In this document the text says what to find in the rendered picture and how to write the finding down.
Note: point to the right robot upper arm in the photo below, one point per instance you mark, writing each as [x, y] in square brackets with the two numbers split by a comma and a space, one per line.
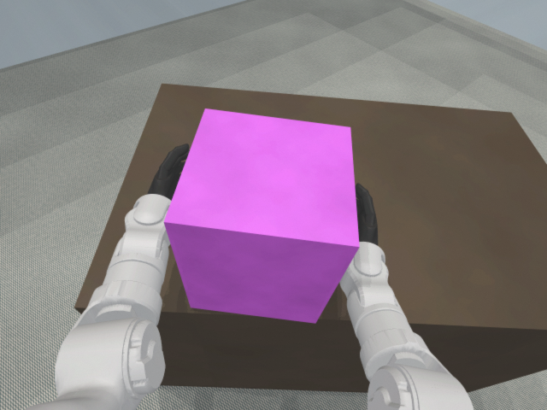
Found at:
[400, 387]

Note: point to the left robot forearm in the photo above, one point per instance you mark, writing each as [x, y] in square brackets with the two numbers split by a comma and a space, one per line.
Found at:
[136, 272]

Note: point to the right robot forearm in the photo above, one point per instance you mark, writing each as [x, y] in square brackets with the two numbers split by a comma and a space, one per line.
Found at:
[380, 325]

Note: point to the left robot upper arm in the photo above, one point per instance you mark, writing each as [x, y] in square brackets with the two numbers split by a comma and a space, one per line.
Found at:
[110, 365]

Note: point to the robot right hand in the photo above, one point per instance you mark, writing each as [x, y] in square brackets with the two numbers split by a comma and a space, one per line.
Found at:
[366, 217]

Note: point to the robot left hand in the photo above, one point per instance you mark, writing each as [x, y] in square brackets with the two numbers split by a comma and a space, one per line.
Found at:
[167, 177]

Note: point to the carton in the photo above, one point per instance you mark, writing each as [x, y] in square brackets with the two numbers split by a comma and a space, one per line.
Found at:
[263, 220]

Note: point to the pedestal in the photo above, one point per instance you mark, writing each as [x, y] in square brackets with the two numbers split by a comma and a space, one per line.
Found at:
[460, 197]

